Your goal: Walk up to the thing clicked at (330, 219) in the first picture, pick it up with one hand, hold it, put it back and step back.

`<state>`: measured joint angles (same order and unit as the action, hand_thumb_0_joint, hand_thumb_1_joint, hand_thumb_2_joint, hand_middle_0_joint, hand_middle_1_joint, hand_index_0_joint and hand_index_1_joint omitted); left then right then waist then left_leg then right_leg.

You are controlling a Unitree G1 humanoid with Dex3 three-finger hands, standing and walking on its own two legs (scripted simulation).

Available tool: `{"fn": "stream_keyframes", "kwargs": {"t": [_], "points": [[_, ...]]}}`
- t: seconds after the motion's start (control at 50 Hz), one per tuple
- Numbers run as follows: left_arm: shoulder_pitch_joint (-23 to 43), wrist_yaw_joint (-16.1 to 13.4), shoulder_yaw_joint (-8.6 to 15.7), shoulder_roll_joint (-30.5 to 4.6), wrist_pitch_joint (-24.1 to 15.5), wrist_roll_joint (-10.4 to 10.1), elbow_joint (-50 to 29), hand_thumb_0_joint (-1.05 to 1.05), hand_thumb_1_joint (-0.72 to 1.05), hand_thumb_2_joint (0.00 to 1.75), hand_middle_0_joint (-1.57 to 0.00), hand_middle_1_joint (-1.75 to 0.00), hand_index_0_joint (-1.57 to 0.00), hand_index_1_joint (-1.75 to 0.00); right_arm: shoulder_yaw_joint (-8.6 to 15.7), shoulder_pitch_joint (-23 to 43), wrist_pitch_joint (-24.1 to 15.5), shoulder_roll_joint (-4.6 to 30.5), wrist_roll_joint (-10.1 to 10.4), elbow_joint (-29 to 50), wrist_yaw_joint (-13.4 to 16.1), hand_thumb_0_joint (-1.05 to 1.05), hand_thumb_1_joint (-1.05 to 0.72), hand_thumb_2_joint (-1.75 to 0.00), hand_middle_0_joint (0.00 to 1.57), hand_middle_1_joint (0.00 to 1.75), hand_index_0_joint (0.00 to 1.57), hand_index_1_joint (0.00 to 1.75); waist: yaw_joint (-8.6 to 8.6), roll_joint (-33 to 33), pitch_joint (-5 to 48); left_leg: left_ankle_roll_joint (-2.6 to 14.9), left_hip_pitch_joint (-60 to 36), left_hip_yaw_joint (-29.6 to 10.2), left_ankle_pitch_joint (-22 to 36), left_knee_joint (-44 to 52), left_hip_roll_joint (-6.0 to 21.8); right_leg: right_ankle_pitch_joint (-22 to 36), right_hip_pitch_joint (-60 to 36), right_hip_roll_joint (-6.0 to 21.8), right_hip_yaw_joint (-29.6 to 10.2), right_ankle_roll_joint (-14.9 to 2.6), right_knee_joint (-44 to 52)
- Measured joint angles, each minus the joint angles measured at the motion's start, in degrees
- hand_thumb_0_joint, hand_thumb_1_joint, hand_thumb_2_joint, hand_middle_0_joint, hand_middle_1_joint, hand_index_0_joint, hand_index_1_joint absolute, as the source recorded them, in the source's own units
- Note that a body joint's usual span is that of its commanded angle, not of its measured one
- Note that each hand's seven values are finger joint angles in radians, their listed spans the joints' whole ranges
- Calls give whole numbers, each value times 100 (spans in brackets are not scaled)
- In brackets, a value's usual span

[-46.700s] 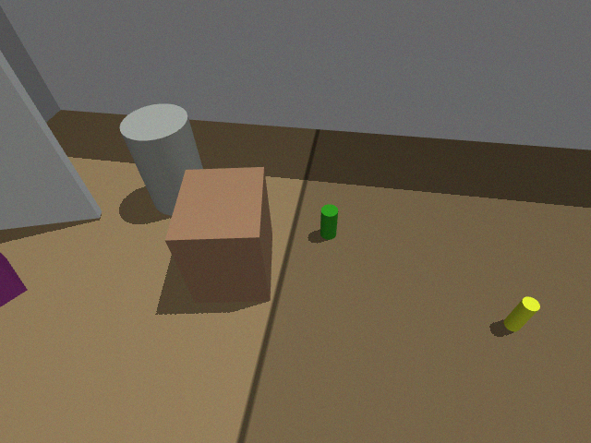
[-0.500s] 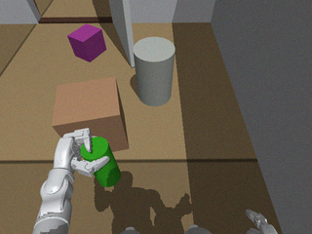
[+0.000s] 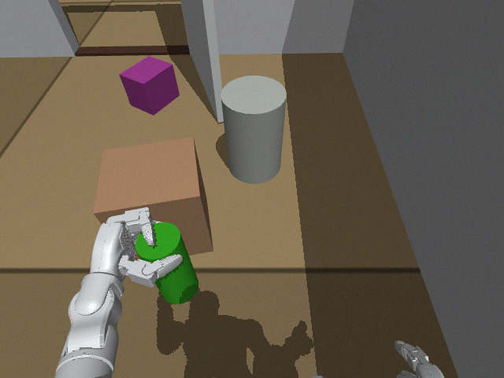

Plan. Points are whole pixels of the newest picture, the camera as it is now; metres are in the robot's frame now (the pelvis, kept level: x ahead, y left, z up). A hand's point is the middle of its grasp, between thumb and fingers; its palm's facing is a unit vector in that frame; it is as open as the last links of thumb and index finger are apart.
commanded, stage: hold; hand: left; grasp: from the side
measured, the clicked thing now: (170, 265) +0.33 +0.16 -0.04
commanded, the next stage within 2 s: none
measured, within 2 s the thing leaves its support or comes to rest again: neither
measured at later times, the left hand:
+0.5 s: hand (151, 256) +0.31 +0.17 +0.04, palm faces -0.05 -1.00 -0.05, open 6.6 cm
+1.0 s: hand (149, 258) +0.31 +0.17 +0.04, palm faces -0.04 -1.00 -0.04, open 6.8 cm
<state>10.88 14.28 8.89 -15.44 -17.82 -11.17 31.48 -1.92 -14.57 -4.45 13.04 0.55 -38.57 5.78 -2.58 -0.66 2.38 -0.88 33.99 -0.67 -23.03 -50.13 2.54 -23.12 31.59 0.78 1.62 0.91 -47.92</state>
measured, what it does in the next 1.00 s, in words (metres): stands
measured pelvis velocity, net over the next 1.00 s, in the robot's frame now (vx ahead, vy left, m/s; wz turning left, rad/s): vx -0.01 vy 0.00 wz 0.01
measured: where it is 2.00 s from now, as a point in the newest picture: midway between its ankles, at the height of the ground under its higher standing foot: outside the picture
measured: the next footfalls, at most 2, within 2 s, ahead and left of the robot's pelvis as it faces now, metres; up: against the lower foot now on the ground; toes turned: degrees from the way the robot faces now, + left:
none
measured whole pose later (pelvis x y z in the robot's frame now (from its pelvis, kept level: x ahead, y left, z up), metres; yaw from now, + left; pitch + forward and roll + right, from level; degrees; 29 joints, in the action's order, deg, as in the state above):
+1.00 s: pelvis -0.01 +0.00 +0.00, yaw +0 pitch +4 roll -2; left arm 7.3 10.6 7.1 -14.6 -17.8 -10.2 28.3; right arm -1.6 -14.9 -5.4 12.9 0.6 -40.1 4.8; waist -2.3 -0.4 1.1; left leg -0.7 30.8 -0.8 -21.5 -48.2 2.3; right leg -21.5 28.2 0.9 1.7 1.1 -45.8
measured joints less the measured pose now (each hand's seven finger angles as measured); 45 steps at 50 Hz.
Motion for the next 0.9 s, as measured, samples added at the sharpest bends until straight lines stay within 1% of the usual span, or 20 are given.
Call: {"fn": "stream_keyframes", "kwargs": {"t": [0.1, 0.2, 0.3, 0.36, 0.42, 0.48, 0.66, 0.78, 0.86, 0.9], "points": [[-72, -88, -34, 88, 4, -6, -57, -1, -28, 96, -56, -111, -128, -143, 23, -15, 28, 11, 21, 6, -27, 1, -90, -90, 21, 30, 21, 30, 21, 9, -59, 4, -98, 20, 42, 79, -6, 42, -88, 6, -18, 5, 68], [-232, -164, -102, 114, 52, 89, -178, -1, -29, 96, -56, -111, -128, -143, 37, -18, 49, 6, 13, 21, -43, 1, -90, -90, 20, 30, 21, 30, 22, 22, -92, 5, -144, 25, 61, 110, -5, 63, -130, 4, -23, 7, 99], [-405, -254, -172, 94, 127, 115, -387, -1, -29, 96, -57, -111, -127, -143, 15, -26, 28, -6, 6, 0, -14, 1, -90, -90, 20, 30, 21, 30, 13, 21, -97, 5, -206, 10, 70, 134, -5, 75, -204, 2, -8, 7, 138], [-412, -319, -168, 121, 122, 79, -368, -1, -29, 96, -57, -111, -126, -143, 5, -32, 6, -16, -3, -30, -11, 1, -90, -90, 20, 30, 21, 30, 18, 18, -76, 6, -234, -3, 79, 148, -8, 85, -244, 4, 5, 8, 163], [-382, -361, -153, 121, 126, 120, -346, -1, -29, 96, -57, -111, -125, -142, 0, -11, -3, -31, -11, -47, -17, 1, -90, -90, 20, 30, 21, 30, 18, 26, -76, 8, -261, -2, 92, 159, -11, 97, -270, 6, 5, 9, 173], [-363, -344, -159, 83, 85, 135, -350, -1, -29, 96, -56, -111, -124, -142, 8, 14, -20, -39, -20, -47, -37, 1, -90, -90, 20, 30, 21, 30, 13, 27, -98, 9, -269, 2, 105, 161, -13, 111, -275, 8, -1, 10, 173], [-322, -258, -194, 87, 0, 73, -287, -1, -29, 96, -56, -111, -124, -142, 40, 17, -50, -3, 9, -75, -110, 1, -90, -90, 20, 30, 21, 30, 36, 0, -165, 21, -277, 17, 141, 169, -22, 150, -279, 16, -17, 20, 179], [-392, -290, -196, 124, -29, 68, -313, -1, -31, 97, -58, -112, -124, -142, 39, -11, -62, 2, 14, -88, -130, 1, -90, -90, 20, 30, 21, 30, 28, 8, -170, 22, -272, 13, 155, 181, -25, 158, -273, 18, -14, 22, 184], [-455, -312, -198, 101, 0, 130, -407, -1, -32, 97, -58, -112, -123, -142, 29, -26, -61, -9, 3, -92, -113, 1, -90, -90, 20, 30, 21, 30, 25, 27, -156, 18, -287, 13, 156, 191, -19, 160, -286, 12, -14, 18, 194], [-476, -327, -193, 86, -2, 125, -445, -1, -32, 97, -59, -113, -123, -142, 25, -33, -75, -13, -2, -107, -104, 1, -90, -90, 20, 30, 21, 30, 21, 31, -145, 16, -298, 7, 153, 193, -19, 157, -301, 11, -8, 16, 200]]}}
